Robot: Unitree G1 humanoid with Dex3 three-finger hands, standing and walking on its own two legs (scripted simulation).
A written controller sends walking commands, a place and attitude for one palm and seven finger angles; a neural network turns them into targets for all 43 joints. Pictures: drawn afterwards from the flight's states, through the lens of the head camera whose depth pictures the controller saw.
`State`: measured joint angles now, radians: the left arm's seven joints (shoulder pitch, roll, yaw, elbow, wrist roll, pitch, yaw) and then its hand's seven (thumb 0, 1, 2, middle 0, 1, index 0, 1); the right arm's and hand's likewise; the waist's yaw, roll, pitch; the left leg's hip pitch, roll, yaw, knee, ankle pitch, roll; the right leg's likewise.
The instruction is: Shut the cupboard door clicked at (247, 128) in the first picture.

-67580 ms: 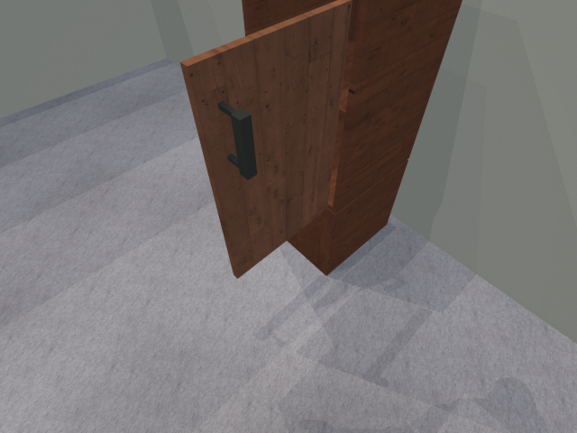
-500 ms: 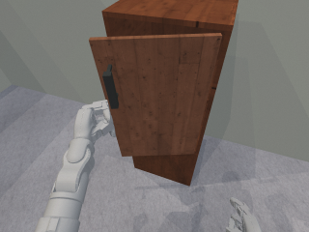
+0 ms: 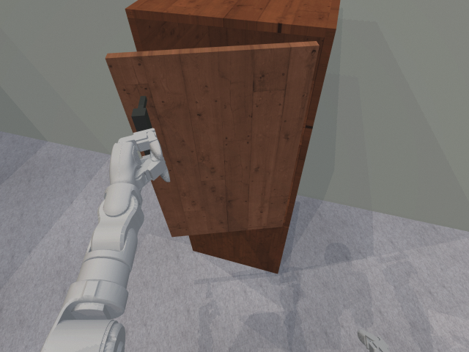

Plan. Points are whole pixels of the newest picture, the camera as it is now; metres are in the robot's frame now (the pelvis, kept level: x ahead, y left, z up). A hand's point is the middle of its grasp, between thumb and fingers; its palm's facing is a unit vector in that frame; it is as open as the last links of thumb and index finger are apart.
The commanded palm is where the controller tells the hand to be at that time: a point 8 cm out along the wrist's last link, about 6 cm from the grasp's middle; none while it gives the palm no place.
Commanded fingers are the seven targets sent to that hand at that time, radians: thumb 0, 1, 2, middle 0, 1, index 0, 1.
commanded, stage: bring the fist close to the handle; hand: left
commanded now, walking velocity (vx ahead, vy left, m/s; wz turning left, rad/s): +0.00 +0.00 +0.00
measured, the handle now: (149, 132) +0.49 +0.18 +0.12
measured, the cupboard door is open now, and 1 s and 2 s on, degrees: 22 13 0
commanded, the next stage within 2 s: push the door shut along its arc in 0.18 s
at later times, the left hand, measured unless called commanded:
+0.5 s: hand (161, 158) +0.41 +0.14 +0.13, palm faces +0.08 -1.00 -0.02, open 3.1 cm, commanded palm +0.38 +0.20 +0.12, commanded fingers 0.00 0.90 0.90 -1.30 -1.50 -1.30 -1.50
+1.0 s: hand (165, 137) +0.46 +0.14 +0.13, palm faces -0.05 -1.00 -0.01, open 3.2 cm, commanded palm +0.45 +0.19 +0.12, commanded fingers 0.00 0.90 0.90 -1.30 -1.50 -1.30 -1.50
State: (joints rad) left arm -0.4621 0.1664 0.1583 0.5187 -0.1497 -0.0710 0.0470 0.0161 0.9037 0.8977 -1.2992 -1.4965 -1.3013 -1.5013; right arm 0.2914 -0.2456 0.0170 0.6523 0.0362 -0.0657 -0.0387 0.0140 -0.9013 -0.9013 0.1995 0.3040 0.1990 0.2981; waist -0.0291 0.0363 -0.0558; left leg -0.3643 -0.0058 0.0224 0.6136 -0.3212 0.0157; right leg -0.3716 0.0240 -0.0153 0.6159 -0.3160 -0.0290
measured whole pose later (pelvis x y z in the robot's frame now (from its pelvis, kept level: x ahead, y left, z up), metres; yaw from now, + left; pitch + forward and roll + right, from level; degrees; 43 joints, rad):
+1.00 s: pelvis -0.02 +0.01 -0.01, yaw +2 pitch +10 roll -1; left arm -0.94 0.34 0.19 1.15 -0.17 -0.26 -0.16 0.02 0.90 0.90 -1.32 -1.50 -1.34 -1.50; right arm 0.39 -0.28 0.01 0.73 0.03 -0.09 -0.03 0.01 -0.90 -0.90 0.20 0.30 0.20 0.30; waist -0.11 0.03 -0.06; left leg -0.56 -0.02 0.00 0.72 -0.32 0.03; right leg -0.54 0.01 -0.04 0.69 -0.32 -0.02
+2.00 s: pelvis +0.00 +0.01 -0.03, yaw +0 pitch +21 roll -2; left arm -1.34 0.56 0.28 1.41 -0.05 -0.20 -0.36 -0.03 0.81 0.90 -1.30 -1.50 -1.31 -1.50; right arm 0.48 -0.29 0.02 0.69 -0.02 -0.03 -0.02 0.01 -0.90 -0.90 0.20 0.30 0.20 0.30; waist -0.27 0.05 -0.07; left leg -0.80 0.01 0.00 0.83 -0.39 0.03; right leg -0.77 0.04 -0.04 0.76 -0.35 -0.02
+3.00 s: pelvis +0.02 +0.01 -0.02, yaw -2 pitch +16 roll -1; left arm -0.97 0.17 0.28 1.08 0.01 -0.29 0.27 0.02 0.90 0.90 -1.30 -1.50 -1.30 -1.50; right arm 0.49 -0.27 -0.04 0.68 -0.06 -0.01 0.08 0.01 -0.90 -0.90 0.20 0.30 0.20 0.30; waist -0.17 0.06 -0.12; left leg -0.64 0.02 0.04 0.74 -0.39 0.02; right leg -0.64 0.05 0.00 0.70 -0.35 -0.02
